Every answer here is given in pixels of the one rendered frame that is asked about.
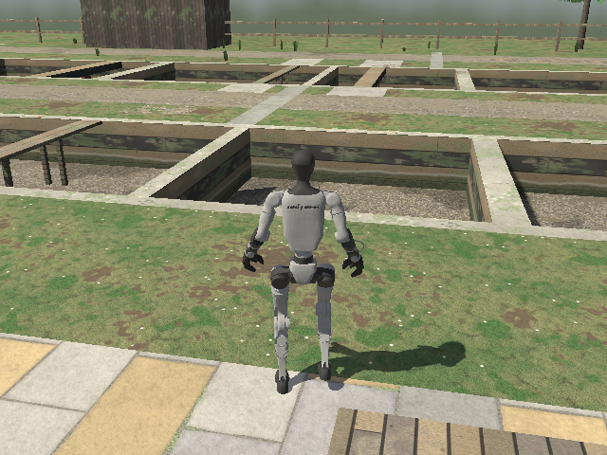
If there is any robot right forearm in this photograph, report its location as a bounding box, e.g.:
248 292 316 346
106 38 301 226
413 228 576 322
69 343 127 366
341 228 360 263

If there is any robot left forearm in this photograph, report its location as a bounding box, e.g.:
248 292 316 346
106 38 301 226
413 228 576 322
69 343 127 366
245 227 264 258

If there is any right robot shin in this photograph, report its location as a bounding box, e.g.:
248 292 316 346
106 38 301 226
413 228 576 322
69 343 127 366
318 302 331 368

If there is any humanoid robot head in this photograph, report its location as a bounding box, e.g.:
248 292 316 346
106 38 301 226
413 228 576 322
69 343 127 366
287 150 320 195

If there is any robot left upper arm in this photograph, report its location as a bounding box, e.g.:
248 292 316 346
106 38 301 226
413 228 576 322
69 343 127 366
254 191 284 242

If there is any robot right upper arm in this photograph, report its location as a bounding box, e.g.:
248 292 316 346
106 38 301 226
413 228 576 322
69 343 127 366
323 191 350 244

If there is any robot left hand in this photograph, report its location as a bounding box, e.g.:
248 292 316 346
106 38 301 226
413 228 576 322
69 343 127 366
242 252 264 272

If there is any robot right hand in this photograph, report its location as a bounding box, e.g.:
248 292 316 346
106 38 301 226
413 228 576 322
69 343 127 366
342 255 364 278

